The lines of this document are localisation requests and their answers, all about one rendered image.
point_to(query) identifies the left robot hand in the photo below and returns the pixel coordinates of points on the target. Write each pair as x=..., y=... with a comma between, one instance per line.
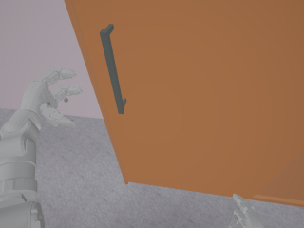
x=37, y=95

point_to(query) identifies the left robot forearm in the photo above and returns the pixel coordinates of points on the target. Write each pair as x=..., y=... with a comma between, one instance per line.
x=18, y=157

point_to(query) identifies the wardrobe door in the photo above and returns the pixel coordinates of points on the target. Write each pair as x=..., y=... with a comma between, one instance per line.
x=214, y=89
x=289, y=183

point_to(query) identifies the right robot hand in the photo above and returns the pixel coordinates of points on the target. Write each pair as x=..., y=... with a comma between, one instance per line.
x=250, y=219

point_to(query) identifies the robot left upper arm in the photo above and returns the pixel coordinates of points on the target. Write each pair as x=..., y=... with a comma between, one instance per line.
x=23, y=215

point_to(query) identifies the handle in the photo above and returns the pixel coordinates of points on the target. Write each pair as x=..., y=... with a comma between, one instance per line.
x=111, y=66

